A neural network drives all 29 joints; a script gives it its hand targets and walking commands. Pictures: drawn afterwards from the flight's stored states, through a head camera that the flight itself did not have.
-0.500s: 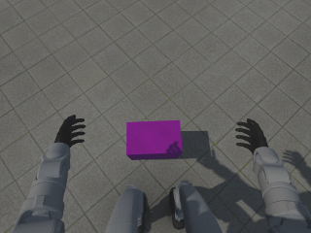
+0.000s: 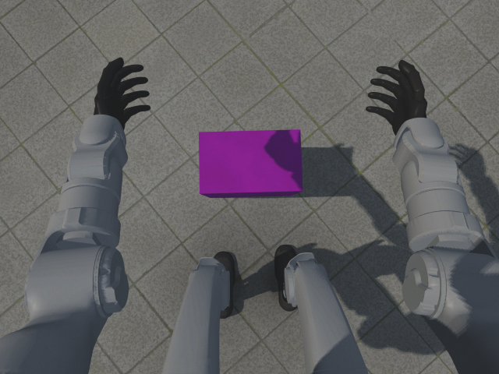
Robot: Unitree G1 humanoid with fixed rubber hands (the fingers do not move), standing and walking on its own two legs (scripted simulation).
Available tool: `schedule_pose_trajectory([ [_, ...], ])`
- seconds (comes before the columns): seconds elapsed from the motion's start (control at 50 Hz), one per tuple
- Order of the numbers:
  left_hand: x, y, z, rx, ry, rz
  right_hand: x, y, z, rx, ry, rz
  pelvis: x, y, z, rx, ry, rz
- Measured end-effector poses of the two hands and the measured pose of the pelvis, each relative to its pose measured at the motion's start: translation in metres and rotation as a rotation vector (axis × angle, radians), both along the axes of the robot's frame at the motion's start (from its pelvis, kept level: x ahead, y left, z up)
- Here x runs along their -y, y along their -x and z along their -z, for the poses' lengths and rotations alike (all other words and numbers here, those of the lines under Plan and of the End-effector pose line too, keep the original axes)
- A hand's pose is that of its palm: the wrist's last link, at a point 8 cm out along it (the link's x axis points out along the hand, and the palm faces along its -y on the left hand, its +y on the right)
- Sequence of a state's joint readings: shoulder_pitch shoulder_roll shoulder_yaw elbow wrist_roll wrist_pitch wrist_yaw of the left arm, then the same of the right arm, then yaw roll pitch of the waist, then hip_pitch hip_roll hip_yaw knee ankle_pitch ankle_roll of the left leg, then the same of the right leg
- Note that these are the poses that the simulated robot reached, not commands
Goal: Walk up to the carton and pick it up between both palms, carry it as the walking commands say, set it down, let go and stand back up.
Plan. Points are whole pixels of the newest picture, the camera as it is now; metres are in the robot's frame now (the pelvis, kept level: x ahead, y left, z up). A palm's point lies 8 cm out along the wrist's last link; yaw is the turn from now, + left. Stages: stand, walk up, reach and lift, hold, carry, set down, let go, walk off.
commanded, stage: reach and lift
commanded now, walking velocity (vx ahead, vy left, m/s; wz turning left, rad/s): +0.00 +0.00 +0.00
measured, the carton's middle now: (250, 167) +0.46 +0.00 -0.54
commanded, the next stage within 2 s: none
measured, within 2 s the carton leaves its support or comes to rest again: neither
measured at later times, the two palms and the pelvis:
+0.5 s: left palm (142, 137) +0.48 +0.21 -0.21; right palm (376, 137) +0.46 -0.23 -0.21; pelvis -0.01 +0.00 -0.10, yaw +0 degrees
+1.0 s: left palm (166, 155) +0.47 +0.20 -0.37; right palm (347, 155) +0.46 -0.23 -0.36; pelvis -0.04 +0.00 -0.23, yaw +1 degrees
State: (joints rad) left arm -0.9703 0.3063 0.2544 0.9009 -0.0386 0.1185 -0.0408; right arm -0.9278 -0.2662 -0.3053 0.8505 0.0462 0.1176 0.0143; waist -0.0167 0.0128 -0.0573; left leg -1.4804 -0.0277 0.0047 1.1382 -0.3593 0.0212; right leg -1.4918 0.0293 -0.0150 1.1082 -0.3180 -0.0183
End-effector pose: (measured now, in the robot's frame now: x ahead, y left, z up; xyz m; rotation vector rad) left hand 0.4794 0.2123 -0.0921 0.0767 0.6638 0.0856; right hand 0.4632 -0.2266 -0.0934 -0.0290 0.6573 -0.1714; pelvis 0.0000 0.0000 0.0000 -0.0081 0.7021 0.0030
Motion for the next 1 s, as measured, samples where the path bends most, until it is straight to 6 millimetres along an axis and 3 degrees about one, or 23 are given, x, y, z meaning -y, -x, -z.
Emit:
schedule_pose_trajectory([
  [0.16,0.004,0.001,0.018,0.008,0.007,-0.002,0.006,0.003,0.014,0.006,0.013,0.002,-0.001,-0.008,0.004,-0.074,0.001,-0.003],
  [0.26,0.000,0.003,0.035,-0.009,0.011,-0.011,0.009,0.005,0.031,-0.014,0.004,0.005,0.000,-0.008,0.017,-0.099,-0.001,-0.002],
  [0.36,0.000,0.000,0.064,-0.010,0.016,-0.017,0.005,0.000,0.062,-0.021,-0.007,0.003,0.000,-0.002,0.046,-0.123,0.000,-0.002],
  [0.66,0.002,0.008,0.176,-0.012,-0.001,-0.024,0.005,0.005,0.169,-0.022,0.008,0.006,0.001,0.023,0.148,-0.118,0.004,0.002],
  [1.0,0.008,0.009,0.273,-0.038,0.013,-0.049,0.000,0.006,0.271,-0.049,0.003,0.029,0.001,0.042,0.227,-0.039,-0.003,-0.010],
])
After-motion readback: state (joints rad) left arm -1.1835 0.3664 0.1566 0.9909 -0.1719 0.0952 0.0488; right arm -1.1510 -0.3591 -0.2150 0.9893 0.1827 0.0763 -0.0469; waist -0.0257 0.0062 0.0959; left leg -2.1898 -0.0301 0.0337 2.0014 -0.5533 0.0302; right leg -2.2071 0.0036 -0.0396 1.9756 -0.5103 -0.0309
